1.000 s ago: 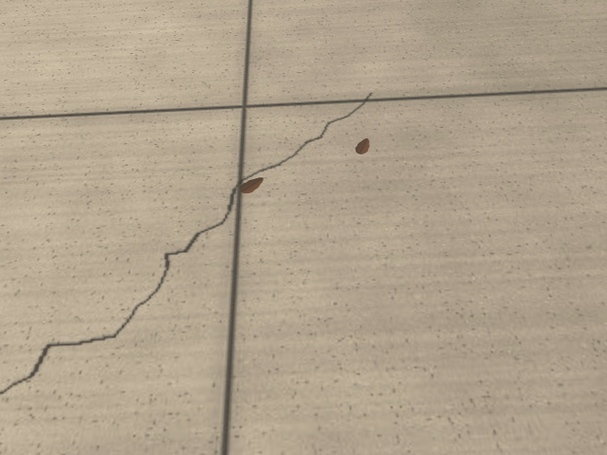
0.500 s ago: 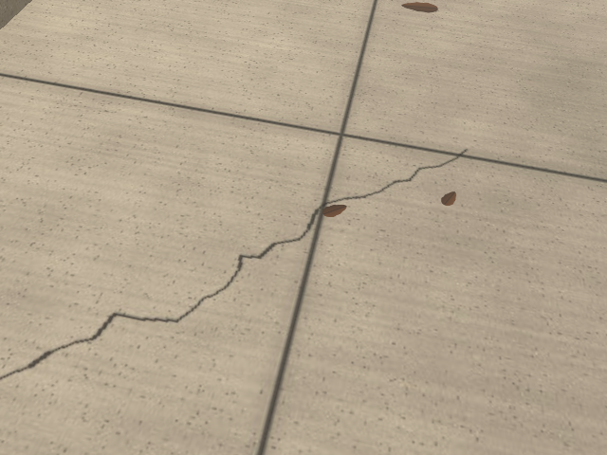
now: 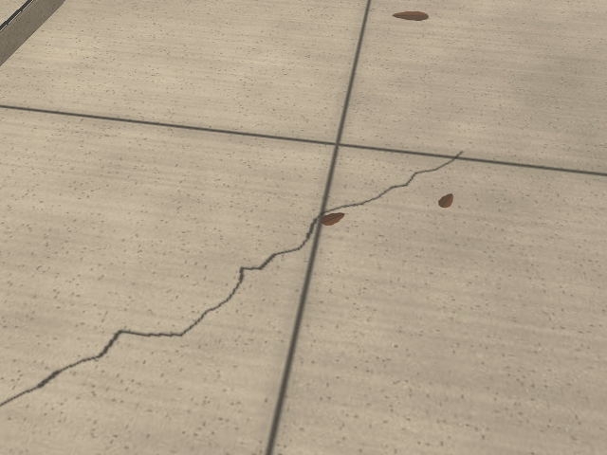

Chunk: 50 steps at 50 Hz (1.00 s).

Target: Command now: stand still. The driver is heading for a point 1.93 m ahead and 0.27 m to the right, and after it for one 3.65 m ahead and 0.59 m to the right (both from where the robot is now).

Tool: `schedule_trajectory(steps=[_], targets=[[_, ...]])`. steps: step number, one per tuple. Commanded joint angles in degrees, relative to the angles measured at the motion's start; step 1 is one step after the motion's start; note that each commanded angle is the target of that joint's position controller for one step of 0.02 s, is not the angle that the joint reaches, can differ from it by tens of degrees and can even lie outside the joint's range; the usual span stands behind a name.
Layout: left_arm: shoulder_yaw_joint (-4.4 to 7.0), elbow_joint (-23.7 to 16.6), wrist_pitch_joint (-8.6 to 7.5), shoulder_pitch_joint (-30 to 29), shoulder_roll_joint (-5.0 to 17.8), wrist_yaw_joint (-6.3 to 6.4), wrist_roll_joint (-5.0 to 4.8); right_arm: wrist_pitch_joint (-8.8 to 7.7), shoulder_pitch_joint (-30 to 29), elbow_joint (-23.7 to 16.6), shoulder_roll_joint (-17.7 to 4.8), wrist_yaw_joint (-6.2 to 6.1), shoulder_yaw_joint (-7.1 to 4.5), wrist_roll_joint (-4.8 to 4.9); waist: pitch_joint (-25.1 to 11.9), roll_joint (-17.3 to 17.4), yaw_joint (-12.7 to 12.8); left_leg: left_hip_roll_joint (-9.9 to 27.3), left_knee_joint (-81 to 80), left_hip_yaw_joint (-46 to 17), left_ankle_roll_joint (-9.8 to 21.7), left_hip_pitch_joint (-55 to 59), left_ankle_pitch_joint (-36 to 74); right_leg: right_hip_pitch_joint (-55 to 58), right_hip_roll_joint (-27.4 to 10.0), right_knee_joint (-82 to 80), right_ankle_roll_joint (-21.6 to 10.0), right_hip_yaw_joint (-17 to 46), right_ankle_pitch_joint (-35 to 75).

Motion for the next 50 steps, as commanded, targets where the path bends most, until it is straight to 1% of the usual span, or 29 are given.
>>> schedule_trajectory(steps=[1, 10, 21, 50], targets=[[0.57, -0.26, -0.31, 2.94, 4.88, 0.14, -0.02, -0.48, 1.49, -0.50, -4.06, -0.19, -0.27, -0.01, 2.36, 0.00, 0.38, 6.14, -3.90, -7.01, 0.49, -0.58, -1.23, -4.41, -6.01, -5.07, -1.77, 6.23, -0.35], [-0.07, 1.29, -0.42, 4.72, 3.69, 0.18, -0.11, -0.60, 3.96, 1.48, -2.91, -0.35, 0.36, -0.03, 2.69, -0.44, 0.14, 6.35, -3.17, -6.85, 0.46, -1.00, -1.19, -5.52, -5.55, -4.75, -1.82, 6.19, -0.35], [-0.50, 2.33, -0.57, 6.90, 2.68, 0.32, -0.13, -0.79, 5.44, 2.48, -1.50, -0.50, 0.75, 0.01, 2.79, -0.16, 0.18, 6.49, -2.42, -6.58, 0.49, -1.10, -0.06, -5.78, -5.32, -3.97, -1.85, 6.16, 1.08], [-0.67, 3.12, -0.75, 9.24, 1.40, 0.61, -0.14, -1.05, 7.56, 3.07, -0.07, -0.80, 0.85, 0.06, 3.10, -0.10, 0.34, 6.68, -1.24, -6.15, 0.62, -0.44, 3.47, -4.48, -5.28, -2.66, -1.89, 5.98, 4.74]])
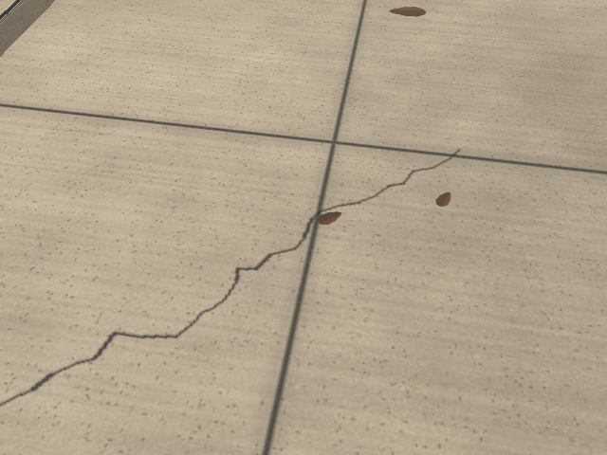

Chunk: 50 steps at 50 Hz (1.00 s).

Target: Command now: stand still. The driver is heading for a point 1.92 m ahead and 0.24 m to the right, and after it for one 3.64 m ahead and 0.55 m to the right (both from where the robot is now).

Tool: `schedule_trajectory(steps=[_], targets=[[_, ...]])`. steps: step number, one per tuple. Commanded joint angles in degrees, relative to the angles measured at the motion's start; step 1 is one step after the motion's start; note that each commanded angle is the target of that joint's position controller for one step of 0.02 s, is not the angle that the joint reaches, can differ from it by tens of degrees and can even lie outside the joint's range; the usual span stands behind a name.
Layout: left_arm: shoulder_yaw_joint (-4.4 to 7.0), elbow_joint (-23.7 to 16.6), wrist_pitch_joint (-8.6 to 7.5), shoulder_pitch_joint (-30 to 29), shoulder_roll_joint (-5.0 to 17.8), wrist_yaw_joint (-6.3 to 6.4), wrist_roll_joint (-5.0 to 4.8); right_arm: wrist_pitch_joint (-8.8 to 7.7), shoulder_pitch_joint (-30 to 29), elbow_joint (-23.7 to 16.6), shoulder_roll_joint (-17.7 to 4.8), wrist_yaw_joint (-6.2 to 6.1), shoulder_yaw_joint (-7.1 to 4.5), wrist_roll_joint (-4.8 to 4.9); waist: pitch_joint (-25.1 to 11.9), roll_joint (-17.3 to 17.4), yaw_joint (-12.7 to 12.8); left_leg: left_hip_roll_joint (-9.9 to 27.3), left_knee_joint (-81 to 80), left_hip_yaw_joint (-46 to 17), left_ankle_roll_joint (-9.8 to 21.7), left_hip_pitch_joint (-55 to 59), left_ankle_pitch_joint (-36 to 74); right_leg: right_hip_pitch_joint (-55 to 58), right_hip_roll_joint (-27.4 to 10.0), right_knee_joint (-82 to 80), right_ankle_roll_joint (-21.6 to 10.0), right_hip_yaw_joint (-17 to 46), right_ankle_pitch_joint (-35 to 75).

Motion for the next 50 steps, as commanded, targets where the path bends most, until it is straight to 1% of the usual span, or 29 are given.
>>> schedule_trajectory(steps=[1, 7, 8, 10, 12, 15, 17, 18, 20, 22, 23, 24, 25, 26, 27, 28, 30, 33, 37, 39, 41, 43, 44, 45, 46, 47, 48, 49, 50], targets=[[0.51, -0.05, -0.14, 5.00, 3.77, 0.13, 0.00, -0.15, 4.53, -0.16, -3.87, -0.13, -0.52, 0.00, 3.61, -0.04, 0.01, 6.14, -3.56, -6.04, 1.17, 0.30, 6.18, -3.90, -5.88, -4.23, -1.53, 5.25, 6.85], [0.53, 0.01, -0.16, 5.20, 3.64, 0.16, -0.01, -0.17, 4.79, -0.15, -3.71, -0.17, -0.56, 0.01, 3.71, -0.03, 0.02, 6.16, -3.41, -5.96, 1.17, 0.47, 6.61, -3.69, -5.88, -4.14, -1.53, 5.23, 7.27], [0.48, 0.16, -0.14, 5.69, 3.44, 0.14, 0.08, -0.12, 5.19, -0.02, -3.49, -0.14, -0.50, -0.05, 2.55, -0.01, 0.04, 5.67, -3.76, -5.77, 1.26, 0.91, 2.56, -3.29, -5.41, -4.61, -1.66, 5.07, 3.30], [1.21, -0.14, 0.19, 5.97, 4.82, 0.04, 0.26, 0.25, 5.11, -0.49, -4.81, -0.02, -1.18, -0.13, 3.60, -0.15, 0.11, 3.58, -2.05, -4.92, 2.32, -0.95, -10.63, -4.93, -3.50, -3.38, -2.86, 4.53, -9.96], [1.80, -1.29, 0.62, 5.97, 5.56, -0.33, 0.52, 0.64, 4.95, -1.64, -5.24, 0.41, -1.71, -0.47, 7.79, -0.75, 0.27, 2.75, -0.21, -5.62, 4.03, -6.31, -24.99, -9.30, -3.47, -2.90, -4.95, 6.55, -24.78], [2.38, -1.74, -0.04, 9.37, 6.08, -0.56, 0.36, -0.37, 2.43, -4.35, -3.33, 1.09, -1.52, -0.74, 10.96, -3.69, 2.10, 1.82, 5.98, -5.36, 4.46, -14.31, -23.22, -6.76, -7.93, -5.90, -8.25, 14.94, -29.44], [3.80, -0.67, -0.53, 13.23, 9.38, -0.57, 0.47, -1.74, -1.29, -7.01, -2.21, 1.88, -1.35, -1.59, 9.97, -9.25, 3.74, -0.22, 15.09, 1.34, 3.27, -20.43, -12.95, 0.83, -15.48, -12.47, -12.28, 25.38, -30.56], [4.16, -0.83, -0.73, 13.28, 9.66, -0.69, 0.51, -2.41, -3.33, -8.34, -3.45, 2.19, -1.65, -1.78, 10.50, -8.32, 4.09, 0.97, 16.98, 1.58, 3.26, -21.35, -11.95, 0.53, -17.50, -13.87, -13.49, 27.41, -29.03], [4.48, -1.55, -1.30, 11.02, 9.92, -0.91, 0.67, -3.56, -2.24, -9.48, -3.80, 2.85, -2.01, -1.28, 10.83, -7.55, 1.94, 2.12, 15.51, 1.19, 3.73, -18.10, -12.96, -2.08, -17.64, -12.52, -13.50, 25.82, -24.01], [4.48, -3.30, -1.75, 5.44, 9.05, -1.02, -0.03, -4.40, 5.85, -7.24, -2.79, 3.06, -2.32, -0.24, 9.92, -5.52, -3.07, 0.16, 5.45, 2.54, 4.03, -2.46, -9.07, -10.54, -12.76, -7.53, -10.25, 17.39, -16.13], [4.24, -4.75, -2.29, 1.94, 8.02, -1.18, -0.06, -4.65, 13.58, -4.58, -3.74, 2.76, -3.00, -0.03, 7.98, -2.21, -6.58, 0.67, 1.55, -0.42, 4.43, 11.09, -7.16, -18.92, -8.91, -1.11, -7.95, 11.79, -10.77], [3.12, -7.28, -3.21, -1.48, 4.33, -1.80, -0.53, -5.01, 21.85, -3.11, -9.64, 1.99, -4.74, -0.63, 5.25, 11.34, -10.41, 12.41, -9.17, -19.90, 7.58, 21.02, -18.06, -28.70, -0.44, 18.16, -4.48, 0.76, -6.76], [3.47, -9.11, -3.72, -1.58, 5.51, -2.33, 0.80, -4.18, 27.43, -0.98, -13.51, 1.97, -5.95, -0.36, 4.35, 17.67, -9.89, 22.06, -13.29, -35.79, 11.82, 24.14, -15.66, -36.67, 2.20, 32.98, -3.55, -3.33, -15.11], [4.08, -8.87, -3.58, -3.01, 7.69, -2.60, 2.15, -3.67, 21.73, -2.45, -9.81, 1.84, -4.94, -0.81, 7.25, 6.65, -6.30, 21.72, -11.51, -32.00, 11.64, 19.93, -12.48, -38.54, -1.63, 40.53, -4.32, -0.26, -13.54], [3.74, -8.76, -3.86, -2.79, 5.66, -3.05, 1.79, -3.79, 16.67, -4.33, -8.70, 2.00, -4.47, -0.97, 7.87, 2.75, -4.07, 19.89, -11.70, -27.07, 10.90, 16.11, -7.78, -37.64, -3.31, 42.19, -4.42, 0.89, -8.62], [3.63, -8.53, -4.07, -2.75, 4.77, -3.51, 1.20, -4.01, 13.18, -5.49, -7.99, 2.02, -4.09, -1.10, 7.55, 1.21, -2.38, 17.68, -12.94, -22.42, 9.91, 13.91, -5.01, -36.07, -4.53, 41.74, -4.12, 1.03, -4.56], [4.04, -8.74, -3.37, -2.82, 5.12, -4.15, 1.41, -4.79, 11.78, -5.58, -6.18, 1.76, -3.08, -0.67, 6.58, 2.71, -0.67, 14.28, -13.83, -15.13, 8.44, 12.92, 4.99, -34.48, -5.05, 39.62, -3.04, -0.51, -0.91], [4.18, -10.57, -2.28, -6.56, 4.94, -4.41, 1.43, -5.47, 15.38, -3.88, -5.91, 1.49, -2.32, -0.31, 5.72, 4.53, -0.32, 12.32, -12.16, -8.44, 7.98, 13.60, 24.15, -35.52, -3.58, 37.24, -2.11, -3.80, 1.87], [3.00, -15.52, -2.04, -18.51, 3.53, -4.62, 0.71, -5.77, 14.87, -3.99, -6.25, 1.29, -1.59, -0.46, 8.39, 5.64, -1.37, 10.02, -13.40, -3.60, 7.50, 7.82, 31.37, -29.86, -1.44, 20.88, -2.10, -7.53, 7.77], [2.89, -16.56, -1.92, -20.22, 4.33, -4.43, 0.37, -6.07, 15.31, -3.65, -7.60, 1.08, -1.70, -0.40, 8.00, 6.97, -1.27, 10.90, -13.05, -2.83, 7.33, 7.29, 37.73, -23.51, 0.16, 14.85, -3.50, -9.14, 9.11], [3.66, -16.04, -2.06, -16.57, 6.68, -3.73, 0.28, -6.48, 14.17, -3.63, -9.09, 0.94, -1.97, -0.32, 5.00, 7.17, 1.27, 12.06, -7.42, -1.76, 6.70, 9.69, 51.78, -16.39, 2.24, 13.02, -5.86, -9.31, 8.74], [5.18, -12.01, -2.73, -3.76, 9.38, -2.94, 0.26, -6.21, 12.24, -3.97, -10.66, 0.75, -2.47, -0.43, -2.03, 6.77, 7.05, 12.04, 7.84, -0.90, 5.94, 11.58, 57.59, -4.26, 4.04, 10.22, -8.15, -7.90, 7.74], [5.92, -9.27, -3.17, 4.08, 10.53, -2.45, 0.99, -5.96, 11.53, -4.04, -10.72, 0.86, -2.55, -0.04, -5.22, 5.55, 10.46, 10.12, 19.61, 0.15, 5.16, 7.12, 50.04, 5.43, 1.96, 6.10, -9.13, -5.92, 10.35], [7.12, -7.91, -3.52, 11.22, 15.19, -2.04, 2.51, -5.77, 13.31, -5.22, -7.65, 1.11, -1.92, 0.34, -10.92, -0.99, 11.16, 5.90, 38.35, 2.38, 4.40, -2.58, 25.30, 16.21, -11.58, 5.68, -11.55, 8.20, 9.93], [7.63, -8.48, -2.97, 9.71, 17.38, -2.51, 1.88, -5.16, 21.71, -4.85, -2.99, 1.42, -1.79, 2.56, -18.50, -12.05, 5.82, -5.05, 61.31, 0.40, 2.33, -17.58, -19.27, 25.72, -26.72, -1.23, -21.97, 37.00, 21.60], [7.38, -9.91, -2.73, 2.22, 16.03, -2.91, -0.36, -4.63, 16.85, -5.84, -6.98, 1.17, -2.63, 0.92, -13.40, -2.69, 3.89, -0.90, 62.31, -4.98, 2.89, -20.44, -13.88, 17.15, -24.39, -4.67, -21.56, 33.31, 20.39], [6.03, -10.63, -3.15, -3.13, 11.68, -2.90, -0.63, -4.50, 10.95, -7.47, -7.04, 1.22, -2.82, -0.07, -5.45, -0.80, 2.80, 1.19, 59.63, -4.56, 2.78, -21.71, -10.76, 8.86, -22.41, -5.58, -19.84, 24.78, 22.89], [5.03, -10.01, -3.69, -4.24, 8.27, -2.92, -0.21, -4.42, 9.42, -7.72, -6.22, 1.20, -2.93, -0.57, -1.09, 2.02, 1.10, 2.87, 55.89, -4.14, 2.80, -19.79, -9.53, 2.13, -19.89, -7.01, -17.52, 18.48, 29.73], [4.21, -9.17, -4.22, -3.73, 5.97, -2.54, -0.08, -3.74, 8.65, -7.88, -5.84, 1.33, -3.20, -1.41, 0.09, 1.55, -0.21, 4.18, 52.02, -4.57, 2.56, -17.21, -9.11, -1.92, -17.23, -7.57, -15.54, 13.25, 34.04]])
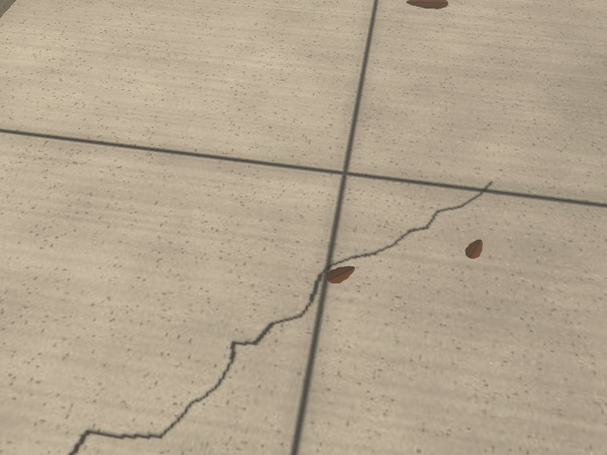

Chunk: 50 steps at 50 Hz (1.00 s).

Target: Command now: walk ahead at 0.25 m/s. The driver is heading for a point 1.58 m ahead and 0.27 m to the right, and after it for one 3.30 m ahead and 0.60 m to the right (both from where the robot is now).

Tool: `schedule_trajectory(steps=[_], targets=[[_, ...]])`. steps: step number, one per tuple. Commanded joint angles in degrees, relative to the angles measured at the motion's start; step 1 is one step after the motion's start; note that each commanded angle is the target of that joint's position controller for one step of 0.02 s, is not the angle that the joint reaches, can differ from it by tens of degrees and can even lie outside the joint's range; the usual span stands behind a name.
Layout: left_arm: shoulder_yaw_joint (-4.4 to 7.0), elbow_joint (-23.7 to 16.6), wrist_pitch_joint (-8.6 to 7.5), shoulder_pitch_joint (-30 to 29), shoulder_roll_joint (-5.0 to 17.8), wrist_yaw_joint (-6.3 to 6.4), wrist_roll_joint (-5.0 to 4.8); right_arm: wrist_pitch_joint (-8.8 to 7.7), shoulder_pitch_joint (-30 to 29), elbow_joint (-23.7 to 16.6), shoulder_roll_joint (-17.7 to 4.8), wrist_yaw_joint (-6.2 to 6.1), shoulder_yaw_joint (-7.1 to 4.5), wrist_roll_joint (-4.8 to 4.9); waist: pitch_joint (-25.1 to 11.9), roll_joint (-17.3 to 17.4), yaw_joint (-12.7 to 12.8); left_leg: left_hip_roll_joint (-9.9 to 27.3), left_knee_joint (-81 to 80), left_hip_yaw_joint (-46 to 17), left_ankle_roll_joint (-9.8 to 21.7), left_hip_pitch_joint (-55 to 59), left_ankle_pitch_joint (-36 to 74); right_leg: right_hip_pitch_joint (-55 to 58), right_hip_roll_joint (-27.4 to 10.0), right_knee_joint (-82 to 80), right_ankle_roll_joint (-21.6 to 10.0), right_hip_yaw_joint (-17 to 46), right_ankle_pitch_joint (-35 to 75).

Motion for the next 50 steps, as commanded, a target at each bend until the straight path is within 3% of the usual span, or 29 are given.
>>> schedule_trajectory(steps=[1, 3, 5, 7, 10, 14, 16, 17, 18, 19, 20, 22, 29, 50], targets=[[-0.65, 1.51, -1.20, 7.85, 0.59, 0.69, -0.11, 1.28, 5.90, -1.53, -2.32, 0.31, -0.94, -1.62, -3.39, -0.90, -0.80, 4.31, -0.44, -2.70, -0.42, -7.87, 1.63, 8.12, -18.78, -16.11, -8.16, 17.19, 33.13], [-1.15, 2.51, -2.01, 9.72, 1.20, 0.75, 0.33, 2.51, 6.34, -1.24, -0.79, 0.55, -0.81, -1.40, -4.19, -1.87, -2.06, 3.45, -5.73, -1.55, -1.16, -4.70, 2.50, 6.11, -17.19, -15.85, -7.29, 12.86, 42.20], [-1.43, 2.68, -2.25, 9.73, 2.90, 0.76, 0.74, 3.40, 4.77, -1.63, -0.57, 0.45, -0.65, -1.14, -4.81, -3.26, -3.20, 3.17, -13.11, -0.38, -1.78, -4.07, 4.52, 5.66, -15.73, -15.30, -6.48, 9.27, 46.23], [-1.91, 2.84, -1.90, 10.14, 3.37, 0.83, 0.76, 3.81, 0.88, -2.45, -0.85, 0.11, -0.35, -0.84, -4.94, -5.34, -2.67, 2.89, -21.98, 1.20, -2.10, -3.49, 6.99, 6.47, -14.07, -14.38, -4.77, 6.85, 46.62], [-2.40, 3.98, -1.06, 13.77, 3.45, 1.11, 0.45, 4.24, -3.36, -2.84, -1.59, -0.30, -0.07, -0.21, -6.61, -6.97, -0.52, 2.50, -28.66, 2.48, -2.43, -2.03, 10.47, 9.40, -14.24, -13.37, -3.47, 6.95, 42.10], [-3.02, 4.62, 0.21, 14.59, 2.56, 1.72, 0.68, 4.21, -6.06, -2.40, -1.80, -0.73, 0.29, -0.17, -4.34, -6.18, 0.56, 2.81, -36.65, 2.33, -2.24, 1.14, 8.30, 8.94, -15.90, -12.43, -3.98, 10.50, 26.04], [-3.17, 4.77, 0.62, 14.15, 2.30, 2.08, 0.32, 3.60, -4.64, -1.50, -1.36, -1.00, 0.71, -0.50, -2.75, -3.39, -0.75, 4.07, -48.56, 0.73, -1.84, 7.22, 15.86, 6.85, -14.66, -10.43, -1.51, 11.40, 15.34], [-3.29, 4.68, 0.56, 15.60, 1.63, 2.16, 0.44, 2.96, -2.42, -0.73, -3.22, -1.27, 0.42, -0.78, -3.68, -0.63, -0.11, 8.39, -49.75, -3.60, -1.59, 12.16, 24.84, 4.93, -12.91, -8.99, 0.40, 11.31, 9.68], [-3.34, 5.38, 0.65, 21.12, -0.21, 2.08, -0.06, 2.50, -2.82, -0.63, -5.41, -1.35, 0.23, -0.54, -3.52, 3.57, 3.66, 12.76, -47.95, -7.94, 0.63, 13.72, 35.14, 2.86, -9.02, -9.44, 1.93, 9.49, 0.90], [-3.74, 6.94, 1.32, 22.62, -1.98, 2.31, -0.25, 2.69, -3.80, 0.07, -3.42, -1.02, 0.64, 0.23, -2.99, 6.12, 3.30, 12.84, -48.39, -7.76, 2.27, 8.58, 33.63, 7.50, -7.42, -11.52, 2.71, 8.33, -4.78], [-3.36, 6.95, 1.69, 20.64, -0.32, 2.51, -0.01, 2.74, -4.79, -0.03, -1.83, -0.67, 0.95, 0.19, -1.00, 5.13, 2.63, 10.76, -49.17, -6.70, 1.28, 5.68, 29.25, 9.86, -7.71, -12.08, 2.97, 9.01, -2.62], [-2.91, 6.43, 2.03, 17.54, 1.11, 2.53, -0.05, 2.85, -4.69, 0.29, -2.08, -0.90, 0.94, 0.29, -1.28, 3.55, 1.68, 8.28, -49.93, -4.81, -0.09, 5.35, 27.37, 12.37, -8.77, -11.25, 2.79, 9.60, 3.46], [-3.37, 7.59, 2.47, 16.28, -0.43, 2.92, -0.18, 2.97, -2.87, 2.13, -2.39, -1.45, 0.86, 0.43, -1.97, -0.79, 1.39, 7.89, -50.85, -4.48, -0.07, 7.89, 28.34, 14.24, -9.84, -12.12, 3.62, 9.52, 5.75], [-4.19, 10.06, 2.92, 17.14, -1.30, 3.34, -0.16, 3.78, -0.21, 5.30, -1.20, -1.50, 1.40, 0.33, 0.28, -1.28, 0.72, 7.04, -52.56, -4.00, -0.34, 8.14, 23.29, 12.84, -10.75, -13.24, 3.86, 10.03, 3.73]])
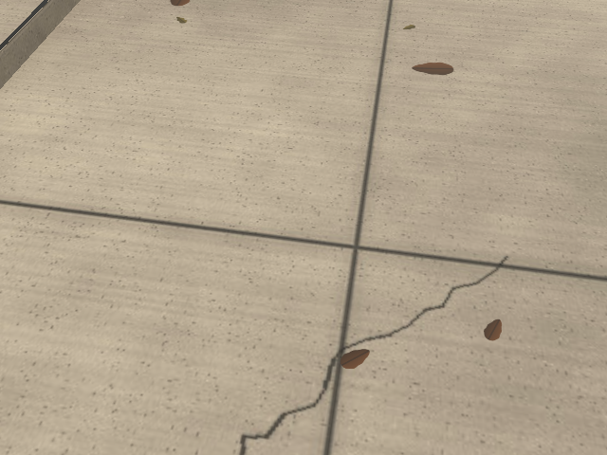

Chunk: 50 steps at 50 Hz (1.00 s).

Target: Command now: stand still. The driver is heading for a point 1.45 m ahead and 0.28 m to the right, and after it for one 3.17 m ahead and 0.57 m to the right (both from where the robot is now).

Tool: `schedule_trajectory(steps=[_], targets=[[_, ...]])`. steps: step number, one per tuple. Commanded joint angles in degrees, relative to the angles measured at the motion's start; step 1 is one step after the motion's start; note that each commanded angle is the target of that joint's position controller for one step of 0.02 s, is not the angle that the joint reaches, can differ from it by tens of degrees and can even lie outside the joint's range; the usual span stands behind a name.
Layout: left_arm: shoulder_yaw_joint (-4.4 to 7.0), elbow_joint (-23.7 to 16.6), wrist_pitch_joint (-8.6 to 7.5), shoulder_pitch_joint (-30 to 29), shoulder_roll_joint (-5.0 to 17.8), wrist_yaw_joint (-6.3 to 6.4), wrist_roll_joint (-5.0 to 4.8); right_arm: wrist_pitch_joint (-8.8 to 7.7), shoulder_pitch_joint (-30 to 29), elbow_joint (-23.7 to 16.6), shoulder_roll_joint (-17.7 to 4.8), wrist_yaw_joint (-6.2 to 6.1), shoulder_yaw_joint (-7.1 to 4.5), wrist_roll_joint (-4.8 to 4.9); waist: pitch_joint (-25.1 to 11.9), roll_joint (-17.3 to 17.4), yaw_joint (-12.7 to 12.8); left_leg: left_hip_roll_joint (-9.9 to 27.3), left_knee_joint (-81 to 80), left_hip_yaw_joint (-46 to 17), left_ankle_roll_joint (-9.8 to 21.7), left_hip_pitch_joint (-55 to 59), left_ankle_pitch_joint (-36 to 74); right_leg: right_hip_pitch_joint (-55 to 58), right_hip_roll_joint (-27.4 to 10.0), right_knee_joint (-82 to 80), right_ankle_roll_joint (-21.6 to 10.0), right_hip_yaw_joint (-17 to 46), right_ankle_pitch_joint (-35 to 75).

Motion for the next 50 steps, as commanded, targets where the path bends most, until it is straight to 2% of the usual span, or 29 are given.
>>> schedule_trajectory(steps=[1, 4, 7, 8, 10, 12, 13, 15, 17, 19, 20, 21, 22, 23, 24, 25, 26, 27, 28, 30, 33, 37, 42, 45, 46, 47, 48, 49, 50], targets=[[0.33, 0.29, -0.17, 5.75, 3.37, 0.11, 0.03, -0.07, 4.48, 0.02, -3.76, -0.07, -0.42, 0.02, 3.33, 0.29, -0.06, 7.98, -2.86, -7.99, 0.90, 1.40, 12.11, -5.59, -7.13, -3.93, -1.09, 6.07, 10.95], [0.19, 0.66, -0.23, 6.75, 2.96, 0.05, 0.14, 0.04, 5.05, 0.41, -3.43, 0.01, -0.30, -0.01, 2.50, 0.19, -0.01, 7.35, -3.24, -7.72, 0.98, 1.51, 6.85, -5.47, -6.72, -4.65, -1.33, 6.06, 6.35], [1.42, 0.49, 0.12, 8.57, 5.17, -0.25, 0.42, 0.57, 4.31, -0.48, -4.92, 0.49, -1.27, -0.25, 5.60, -2.25, 0.81, 3.26, 2.05, -5.06, 2.50, -4.76, -14.84, -7.98, -6.02, -4.95, -4.42, 8.36, -15.87], [1.89, 0.40, 0.22, 9.97, 6.03, -0.40, 0.32, 0.53, 3.01, -1.46, -4.45, 0.89, -1.34, -0.51, 8.53, -4.19, 1.73, 2.01, 5.41, -3.86, 2.56, -10.37, -18.95, -8.19, -8.31, -7.36, -6.23, 12.35, -23.39], [3.02, 1.00, 0.08, 13.70, 8.40, -0.41, 0.11, -0.11, -1.63, -4.53, -2.31, 1.83, -0.93, -1.52, 13.64, -8.23, 3.59, 1.10, 15.91, 1.40, 1.95, -20.34, -15.27, -6.29, -17.10, -14.43, -10.89, 23.00, -31.42], [3.45, 0.97, -0.68, 14.53, 8.40, -0.61, 0.95, -1.15, -5.34, -7.43, -3.96, 2.55, -1.48, -1.78, 14.93, -6.39, 4.05, 4.38, 23.67, -0.30, 1.98, -27.31, -14.38, -3.67, -21.00, -16.31, -13.52, 26.73, -25.15], [3.64, 0.82, -1.21, 14.53, 8.58, -0.77, 1.33, -1.66, -6.05, -8.38, -4.83, 2.88, -1.87, -1.67, 14.18, -5.02, 3.74, 5.41, 25.81, -1.34, 1.86, -30.39, -14.62, -0.45, -21.10, -15.96, -13.72, 25.94, -20.42], [3.77, 0.19, -2.21, 13.46, 8.54, -0.96, 1.19, -2.59, -6.73, -9.79, -5.34, 3.50, -2.42, -1.10, 12.14, -3.19, 2.70, 6.42, 24.18, -1.86, 1.33, -30.51, -12.44, 2.49, -19.28, -14.90, -12.24, 21.30, -11.79], [3.87, -0.44, -2.96, 12.09, 8.91, -1.08, 1.07, -2.91, -7.55, -11.10, -5.13, 3.99, -2.77, -0.62, 10.55, -3.65, 1.80, 5.41, 20.12, -0.37, 1.02, -24.68, -9.59, 0.17, -16.85, -13.53, -10.59, 16.20, -4.85], [4.03, -1.06, -3.30, 10.14, 9.63, -1.33, 0.76, -2.84, -5.08, -11.26, -4.40, 4.29, -3.01, -0.32, 9.31, -4.72, -0.21, 3.46, 15.24, 2.27, 1.26, -14.51, -6.06, -5.82, -14.74, -10.58, -9.19, 11.54, -0.67], [4.09, -1.43, -3.40, 8.70, 9.94, -1.54, 0.42, -2.86, -0.99, -10.04, -4.07, 4.25, -3.25, -0.16, 8.37, -4.32, -2.37, 1.57, 12.14, 4.10, 1.52, -6.10, -3.18, -10.54, -13.05, -6.97, -8.13, 8.79, 2.83], [4.01, -1.60, -3.64, 8.43, 10.01, -1.80, 0.48, -2.95, 5.29, -7.76, -5.14, 3.94, -4.07, -0.12, 6.02, -2.84, -4.83, -0.93, 10.25, 5.16, 1.87, 3.33, -3.23, -14.33, -10.79, -0.06, -7.01, 6.16, 10.90], [3.54, -1.73, -4.03, 8.48, 8.96, -2.15, 0.66, -3.41, 13.85, -5.29, -8.03, 3.28, -5.38, -0.55, 1.60, 1.42, -8.52, 1.46, 7.38, 1.03, 3.06, 13.83, -5.31, -18.69, -7.47, 12.98, -5.25, 1.92, 16.44], [2.50, -4.82, -4.17, 8.04, 5.15, -2.68, -0.12, -3.68, 22.39, -4.58, -15.17, 2.47, -7.07, -1.46, -3.29, 16.14, -10.97, 18.29, -5.82, -26.28, 8.35, 21.34, -21.89, -30.28, 0.11, 35.88, -1.30, -4.38, 3.77], [3.25, -6.19, -4.15, 6.46, 6.70, -3.22, 0.93, -2.85, 22.36, -3.35, -14.51, 2.52, -6.60, -1.05, -3.80, 15.53, -8.60, 23.99, -14.89, -43.84, 11.56, 17.79, -25.88, -34.94, 1.91, 48.53, -2.47, 2.78, -11.74], [3.31, -7.48, -3.77, 3.96, 6.32, -3.60, 1.27, -2.55, 13.53, -5.64, -13.66, 2.48, -6.01, -0.97, 1.56, 8.34, -3.99, 23.89, -13.48, -37.93, 10.82, 11.61, -29.54, -37.70, -2.64, 52.97, -3.69, 5.42, -7.45], [3.21, -8.07, -3.95, 1.65, 5.99, -4.04, 1.09, -2.84, 7.84, -7.57, -11.47, 2.78, -5.37, -0.73, 3.98, 2.95, -2.70, 21.97, -13.77, -31.64, 9.92, 5.94, -23.43, -36.82, -4.68, 51.43, -4.05, 5.89, -1.89], [3.37, -8.08, -4.04, 1.73, 5.26, -4.20, 0.73, -3.25, 5.05, -8.26, -10.36, 2.89, -4.78, -0.66, 4.67, 1.72, -0.60, 19.47, -14.56, -25.82, 8.61, 2.43, -16.58, -34.27, -5.96, 48.36, -3.97, 5.76, 1.05], [3.53, -7.86, -3.58, 2.93, 5.10, -4.24, 1.18, -3.76, 4.23, -8.17, -8.48, 2.78, -4.03, -0.54, 4.48, 2.26, 0.99, 17.27, -14.84, -21.13, 7.59, 0.39, -10.49, -31.71, -6.69, 45.72, -3.41, 5.61, 2.07], [3.83, -7.74, -2.46, 3.58, 5.13, -4.50, 1.46, -4.58, 6.65, -7.11, -7.32, 2.33, -3.33, -0.61, 3.73, 3.22, 1.77, 15.26, -14.82, -15.41, 7.46, 0.69, -0.83, -30.52, -6.28, 43.65, -2.49, 4.15, 4.05], [4.19, -10.20, -1.51, -3.17, 5.81, -4.80, 1.28, -5.17, 10.46, -5.97, -8.09, 2.02, -3.02, -0.61, 5.01, 3.26, 1.27, 14.72, -15.91, -11.54, 8.40, 3.52, 6.43, -36.08, -6.51, 38.90, -1.30, 2.60, 7.71], [3.88, -14.80, -1.60, -15.24, 5.37, -5.11, 1.01, -5.42, 12.71, -5.76, -7.58, 2.08, -2.45, -0.60, 6.71, 3.85, -0.78, 13.40, -16.22, -7.45, 8.88, 5.48, 14.63, -38.07, -5.57, 25.77, 0.02, 0.45, 13.37], [3.85, -17.78, -1.99, -21.84, 5.95, -5.07, 0.59, -5.74, 14.66, -4.94, -8.79, 1.67, -2.76, -0.59, 6.84, 5.02, -1.83, 14.50, -14.58, -4.91, 8.49, 10.43, 23.95, -32.94, -3.34, 14.18, -2.15, -1.49, 15.69], [4.74, -17.20, -2.71, -17.78, 7.43, -4.42, 0.67, -5.66, 12.83, -4.91, -10.23, 1.35, -3.23, -1.00, 3.88, 5.40, 0.82, 15.20, -6.29, -3.04, 7.05, 14.69, 42.76, -25.49, -0.36, 11.38, -5.12, -2.65, 10.60], [5.40, -15.43, -3.07, -11.88, 8.46, -4.00, 0.68, -5.39, 12.18, -4.88, -11.04, 1.28, -3.50, -1.24, 0.52, 5.54, 3.30, 14.68, 1.28, -2.30, 6.32, 15.26, 49.31, -19.21, 1.51, 10.36, -6.18, -3.12, 8.74], [6.22, -12.14, -3.54, -2.35, 9.54, -3.52, 0.95, -4.99, 11.27, -5.06, -11.41, 1.35, -3.61, -1.08, -4.46, 4.16, 7.17, 12.69, 12.65, -0.68, 5.23, 12.69, 48.58, -8.32, 2.82, 6.69, -7.26, -3.79, 10.52], [7.43, -9.94, -3.96, 6.99, 13.25, -2.94, 2.37, -4.88, 11.60, -6.14, -9.93, 1.65, -3.13, -0.54, -10.54, 0.98, 10.07, 10.28, 28.38, 0.52, 4.36, 1.58, 32.41, 6.14, -6.10, 5.86, -9.56, 5.78, 4.80], [8.82, -9.78, -3.88, 10.98, 19.18, -3.06, 3.37, -4.73, 18.17, -7.55, -3.05, 2.52, -1.94, 1.78, -18.14, -12.03, 6.89, -0.46, 52.25, 1.77, 1.85, -19.02, -8.90, 21.42, -24.23, -0.33, -17.64, 36.38, -3.44], [8.58, -10.20, -2.95, 5.89, 17.74, -3.59, 1.08, -4.72, 14.57, -7.69, -8.37, 2.58, -3.33, 0.82, -17.85, -6.47, 5.91, -0.57, 58.52, -6.78, 2.80, -24.67, -14.48, 17.72, -23.45, -7.41, -17.66, 44.89, -7.99]])
Keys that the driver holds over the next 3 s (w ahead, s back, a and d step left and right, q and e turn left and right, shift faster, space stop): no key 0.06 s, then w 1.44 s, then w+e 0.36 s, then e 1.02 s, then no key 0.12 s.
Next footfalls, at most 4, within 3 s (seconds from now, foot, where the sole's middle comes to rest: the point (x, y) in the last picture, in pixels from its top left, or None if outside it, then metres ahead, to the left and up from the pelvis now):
0.44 left None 0.18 0.14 -0.78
0.96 right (335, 453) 0.52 -0.04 -0.78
1.52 left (258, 330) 0.84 0.15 -0.78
2.06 right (329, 255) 1.08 -0.04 -0.78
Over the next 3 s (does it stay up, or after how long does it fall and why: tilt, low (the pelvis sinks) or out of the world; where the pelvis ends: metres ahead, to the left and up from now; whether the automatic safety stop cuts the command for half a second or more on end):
stays up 1.05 0.09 0.00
